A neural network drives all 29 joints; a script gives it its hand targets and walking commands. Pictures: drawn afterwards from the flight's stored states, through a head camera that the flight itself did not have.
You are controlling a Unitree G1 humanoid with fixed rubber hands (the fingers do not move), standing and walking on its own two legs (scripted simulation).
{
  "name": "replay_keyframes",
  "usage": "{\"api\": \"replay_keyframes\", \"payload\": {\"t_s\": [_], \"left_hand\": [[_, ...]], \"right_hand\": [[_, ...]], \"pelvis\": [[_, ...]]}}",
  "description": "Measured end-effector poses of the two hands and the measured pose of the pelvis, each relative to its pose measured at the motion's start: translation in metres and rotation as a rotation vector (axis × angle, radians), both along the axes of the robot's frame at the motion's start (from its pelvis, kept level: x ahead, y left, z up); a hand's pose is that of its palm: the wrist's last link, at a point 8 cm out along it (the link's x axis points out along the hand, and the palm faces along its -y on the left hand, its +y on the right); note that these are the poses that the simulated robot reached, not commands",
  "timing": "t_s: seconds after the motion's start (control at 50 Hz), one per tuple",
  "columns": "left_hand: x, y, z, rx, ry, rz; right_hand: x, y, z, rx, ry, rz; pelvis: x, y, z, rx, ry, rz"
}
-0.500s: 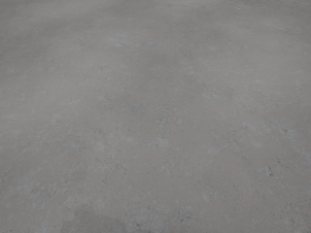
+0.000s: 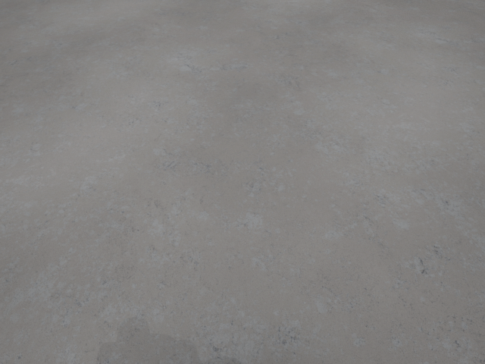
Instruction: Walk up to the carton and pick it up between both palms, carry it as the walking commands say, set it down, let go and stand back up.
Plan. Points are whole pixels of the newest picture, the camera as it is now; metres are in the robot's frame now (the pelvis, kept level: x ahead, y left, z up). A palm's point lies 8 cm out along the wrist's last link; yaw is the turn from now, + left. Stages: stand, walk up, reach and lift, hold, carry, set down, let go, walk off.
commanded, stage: stand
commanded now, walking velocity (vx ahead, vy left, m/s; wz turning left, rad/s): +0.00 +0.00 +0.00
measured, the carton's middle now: out of the picture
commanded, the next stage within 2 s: walk up in 0.02 s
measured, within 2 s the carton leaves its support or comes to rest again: neither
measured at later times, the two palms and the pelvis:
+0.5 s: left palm out of the picture -0.05 +0.27 -0.19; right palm out of the picture +0.04 -0.20 -0.17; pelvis -0.01 +0.03 -0.04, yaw +9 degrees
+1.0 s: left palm out of the picture +0.01 +0.26 -0.13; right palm out of the picture +0.04 -0.21 -0.17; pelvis -0.04 +0.00 -0.01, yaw +21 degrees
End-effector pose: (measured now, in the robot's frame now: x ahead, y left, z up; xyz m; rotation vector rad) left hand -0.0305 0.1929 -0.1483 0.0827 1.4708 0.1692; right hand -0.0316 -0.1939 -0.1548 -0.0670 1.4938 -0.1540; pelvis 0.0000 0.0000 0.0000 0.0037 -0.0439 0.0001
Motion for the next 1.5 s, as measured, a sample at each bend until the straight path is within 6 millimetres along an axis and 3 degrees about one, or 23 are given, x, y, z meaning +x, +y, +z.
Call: {"api": "replay_keyframes", "payload": {"t_s": [0.24,0.32,0.38,0.5,0.6,0.78,0.86,0.92,0.98,1.04,1.14,1.22,1.3,1.38,1.44,1.5], "left_hand": [[-0.005,0.000,0.000,0.006,-0.002,0.009],[-0.008,0.014,-0.007,0.045,-0.021,0.052],[-0.011,0.032,-0.014,0.074,-0.052,0.097],[-0.016,0.072,-0.038,0.076,-0.057,0.141],[0.009,0.091,-0.034,0.071,-0.112,0.120],[0.061,0.094,-0.002,0.087,-0.273,0.110],[0.071,0.090,0.012,0.114,-0.326,0.123],[0.067,0.083,0.019,0.141,-0.345,0.139],[0.050,0.072,0.021,0.173,-0.343,0.176],[0.016,0.058,0.025,0.193,-0.287,0.217],[-0.046,0.042,0.034,0.217,-0.211,0.341],[-0.089,0.032,0.035,0.231,-0.173,0.442],[-0.132,0.018,0.030,0.220,-0.126,0.546],[-0.174,0.002,0.021,0.183,-0.076,0.650],[-0.197,-0.005,0.008,0.151,-0.061,0.687],[-0.209,-0.004,-0.003,0.135,-0.061,0.700]], "right_hand": [[0.005,-0.001,-0.001,0.002,-0.017,0.005],[0.009,-0.007,-0.010,-0.009,-0.016,0.045],[0.023,-0.011,-0.014,-0.037,-0.021,0.132],[0.072,-0.003,-0.015,-0.090,-0.145,0.239],[0.086,0.009,-0.004,-0.104,-0.196,0.275],[0.075,0.019,0.005,-0.058,-0.169,0.303],[0.065,0.013,0.002,-0.030,-0.133,0.318],[0.062,0.002,-0.003,-0.012,-0.111,0.327],[0.067,-0.014,-0.010,0.002,-0.105,0.343],[0.081,-0.027,-0.009,-0.005,-0.119,0.392],[0.120,-0.042,0.001,-0.014,-0.156,0.499],[0.155,-0.042,0.009,-0.031,-0.176,0.600],[0.192,-0.020,0.017,-0.042,-0.227,0.709],[0.224,0.022,0.026,-0.028,-0.315,0.814],[0.234,0.059,0.029,-0.008,-0.386,0.867],[0.228,0.086,0.031,0.018,-0.437,0.898]], "pelvis": [[0.000,-0.002,-0.001,-0.003,0.007,0.008],[-0.007,0.001,-0.011,-0.022,0.034,0.073],[-0.012,0.009,-0.019,-0.033,0.032,0.114],[-0.014,0.031,-0.036,-0.018,0.031,0.165],[-0.020,0.038,-0.030,-0.014,0.038,0.200],[-0.029,0.036,-0.012,-0.033,0.057,0.266],[-0.033,0.027,-0.009,-0.034,0.065,0.299],[-0.036,0.016,-0.009,-0.031,0.072,0.322],[-0.038,0.002,-0.013,-0.023,0.077,0.346],[-0.040,-0.009,-0.010,-0.032,0.059,0.391],[-0.039,-0.019,-0.001,-0.018,0.036,0.468],[-0.041,-0.023,0.001,-0.013,0.032,0.526],[-0.046,-0.022,0.000,-0.016,0.034,0.576],[-0.056,-0.016,-0.003,-0.019,0.042,0.623],[-0.065,-0.009,-0.010,-0.026,0.053,0.654],[-0.073,-0.006,-0.015,-0.011,0.058,0.682]]}}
